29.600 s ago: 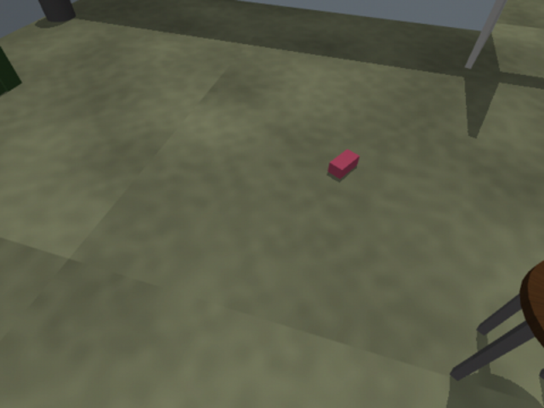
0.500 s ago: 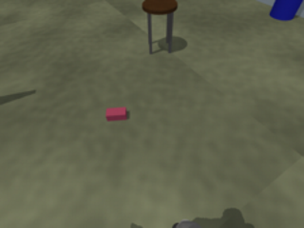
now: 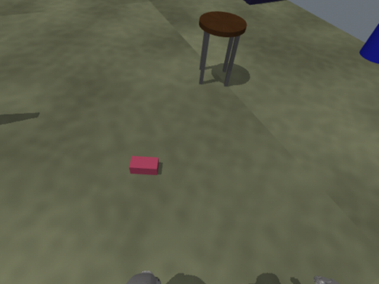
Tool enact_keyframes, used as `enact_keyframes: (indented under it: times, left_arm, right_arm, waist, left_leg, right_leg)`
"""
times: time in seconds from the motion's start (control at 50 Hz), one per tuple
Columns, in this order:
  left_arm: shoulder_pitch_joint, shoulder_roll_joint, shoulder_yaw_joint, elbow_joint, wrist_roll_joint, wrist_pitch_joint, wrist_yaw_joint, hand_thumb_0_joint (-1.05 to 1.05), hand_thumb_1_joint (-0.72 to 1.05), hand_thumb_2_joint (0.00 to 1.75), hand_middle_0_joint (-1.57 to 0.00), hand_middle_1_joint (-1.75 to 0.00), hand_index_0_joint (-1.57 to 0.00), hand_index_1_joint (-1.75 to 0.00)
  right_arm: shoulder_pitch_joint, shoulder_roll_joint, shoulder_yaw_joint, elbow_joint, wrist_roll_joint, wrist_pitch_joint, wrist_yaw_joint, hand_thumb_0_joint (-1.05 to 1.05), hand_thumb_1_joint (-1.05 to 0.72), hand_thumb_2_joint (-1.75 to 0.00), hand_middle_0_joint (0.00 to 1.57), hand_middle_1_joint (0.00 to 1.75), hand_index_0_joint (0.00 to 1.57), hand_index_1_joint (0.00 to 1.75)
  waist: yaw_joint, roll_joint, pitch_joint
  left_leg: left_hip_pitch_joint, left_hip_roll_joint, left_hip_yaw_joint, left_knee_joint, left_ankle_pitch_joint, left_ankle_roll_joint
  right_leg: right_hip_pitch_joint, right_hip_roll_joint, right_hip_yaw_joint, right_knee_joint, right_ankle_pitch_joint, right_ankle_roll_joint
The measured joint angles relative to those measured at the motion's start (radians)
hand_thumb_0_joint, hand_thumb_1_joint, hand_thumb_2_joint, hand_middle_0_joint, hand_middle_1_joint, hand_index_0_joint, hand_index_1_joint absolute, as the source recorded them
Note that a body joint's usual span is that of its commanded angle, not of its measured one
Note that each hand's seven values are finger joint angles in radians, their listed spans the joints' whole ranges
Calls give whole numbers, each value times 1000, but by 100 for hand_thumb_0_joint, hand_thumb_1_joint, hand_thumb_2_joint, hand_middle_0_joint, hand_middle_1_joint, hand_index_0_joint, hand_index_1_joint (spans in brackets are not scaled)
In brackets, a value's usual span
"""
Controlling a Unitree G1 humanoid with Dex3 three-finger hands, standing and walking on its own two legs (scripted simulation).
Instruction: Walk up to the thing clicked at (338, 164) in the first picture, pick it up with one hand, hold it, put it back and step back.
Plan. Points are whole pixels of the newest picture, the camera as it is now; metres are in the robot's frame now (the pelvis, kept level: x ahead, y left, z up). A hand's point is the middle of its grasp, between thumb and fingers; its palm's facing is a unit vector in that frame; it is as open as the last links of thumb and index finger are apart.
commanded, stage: walk up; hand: left
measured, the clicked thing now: (144, 165) +0.84 +0.25 -0.72
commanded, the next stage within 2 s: none
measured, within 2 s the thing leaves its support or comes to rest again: neither
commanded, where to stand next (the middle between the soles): +0.53 -0.01 m, yaw -1 degrees
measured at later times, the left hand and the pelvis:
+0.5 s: hand (96, 225) +0.26 +0.24 -0.11, palm faces -0.05 -0.90 -0.43, open 7.4 cm; pelvis +0.18 -0.05 +0.00, yaw -2 degrees
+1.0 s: hand (98, 200) +0.34 +0.26 -0.14, palm faces +0.02 -0.93 -0.37, open 7.4 cm; pelvis +0.33 -0.02 +0.01, yaw +2 degrees
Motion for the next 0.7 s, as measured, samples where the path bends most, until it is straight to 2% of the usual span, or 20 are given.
enact_keyframes:
  times: [0.02, 0.06, 0.08, 0.12, 0.2, 0.26, 0.34, 0.44, 0.46, 0.48, 0.54, 0.6, 0.7]
  left_arm:
    - [-2, -7, -1, 6, -5, 9, 5, 1, 91, 90, -20, -30, -20, -30]
    - [-6, -18, -13, 18, -8, 21, 12, 1, 91, 90, -20, -30, -20, -30]
    - [-9, -18, -20, 22, -8, 23, 11, 1, 91, 90, -20, -30, -20, -30]
    - [-13, -12, -24, 22, -12, 21, 6, 1, 91, 90, -20, -30, -20, -30]
    - [-21, -2, -16, 9, -15, 17, -9, 1, 91, 90, -20, -30, -20, -30]
    - [-23, -2, -10, 11, -7, 22, -21, 1, 91, 90, -20, -30, -20, -30]
    - [-33, -10, -3, 24, 2, 25, -35, 1, 91, 90, -20, -30, -20, -30]
    - [-42, -11, 7, 33, 7, 7, -37, 1, 91, 90, -20, -30, -20, -30]
    - [-49, -19, 11, 35, 9, -2, -32, 1, 91, 90, -20, -30, -20, -30]
    - [-56, -27, 12, 32, 12, -12, -25, 1, 91, 90, -20, -30, -20, -30]
    - [-61, -43, 3, 8, 4, -31, -13, 0, 91, 90, -20, -30, -20, -30]
    - [-49, -63, -11, -6, -7, -35, -3, 0, 91, 90, -20, -30, -20, -30]
    - [-17, -66, -22, -8, -8, -35, 5, 0, 90, 90, -20, -30, -20, -30]
  right_arm:
    - [-5, 1, 2, -13, -5, -8, -4, 1, -90, -90, 20, 30, 20, 30]
    - [-9, 5, 4, -36, 10, -19, -11, 1, -90, -90, 20, 30, 20, 30]
    - [-7, 12, 8, -43, 19, -21, -16, 1, -90, -90, 20, 30, 20, 30]
    - [6, 25, 19, -50, 31, -22, -25, 0, -90, -90, 20, 30, 20, 30]
    - [47, 29, 32, -47, 38, -23, -29, 0, -90, -90, 20, 30, 20, 30]
    - [75, 20, 31, -41, 33, -20, -27, 0, -90, -90, 20, 30, 20, 30]
    - [105, -5, 24, -36, 27, -14, -21, 1, -90, -90, 20, 30, 20, 30]
    - [133, -35, 16, -30, 30, 4, -19, 1, -90, -90, 20, 30, 20, 30]
    - [134, -44, 14, -26, 29, 9, -22, 1, -90, -90, 20, 30, 20, 30]
    - [131, -48, 11, -19, 30, 15, -26, 1, -90, -90, 20, 30, 20, 30]
    - [114, -42, 22, 1, 29, 35, -34, 1, -90, -90, 20, 30, 20, 30]
    - [91, -45, 27, 6, 40, 34, -31, 1, -91, -90, 20, 30, 20, 30]
    - [67, -44, 20, -7, 37, 37, -17, 1, -91, -90, 20, 30, 20, 30]
  waist:
    - [-4, -3, 7]
    - [-23, 9, 17]
    - [-31, 8, 20]
    - [-39, -5, 23]
    - [-45, -22, 18]
    - [-44, -19, 9]
    - [-54, 4, -4]
    - [-63, 38, -30]
    - [-60, 66, -28]
    - [-60, 93, -24]
    - [-35, 101, -20]
    - [-18, 114, -14]
    - [-14, 127, -9]
  left_leg:
    - [0, -2, 7, 31, -32, 2]
    - [26, 7, 5, 43, -69, 9]
    - [51, 8, 6, 25, -73, 9]
    - [110, 4, 14, -34, -66, 3]
    - [204, -9, 25, -120, -68, 1]
    - [261, -13, 39, -154, -87, 1]
    - [312, -10, 48, -156, -135, -9]
    - [326, 8, 46, -60, -250, -43]
    - [317, 33, 36, -6, -290, -36]
    - [290, 52, 12, 79, -309, -16]
    - [167, -2, -49, 364, -346, -1]
    - [58, -26, -80, 463, -287, 4]
    - [-52, -5, -139, 386, -158, -14]
  right_leg:
    - [-50, 6, 34, 124, 1, -10]
    - [-158, 44, 82, 350, -6, -27]
    - [-209, 53, 98, 425, 14, -31]
    - [-293, 49, 125, 473, 76, -32]
    - [-403, 0, 146, 386, 173, -5]
    - [-436, -38, 132, 260, 219, 17]
    - [-427, -65, 98, 80, 283, 21]
    - [-334, -43, 64, -72, 340, 7]
    - [-325, -23, 51, -60, 350, 8]
    - [-322, -6, 32, -31, 325, 6]
    - [-297, -6, 25, -11, 272, -7]
    - [-234, -4, 22, -87, 286, -8]
    - [-146, 19, 5, -191, 297, -14]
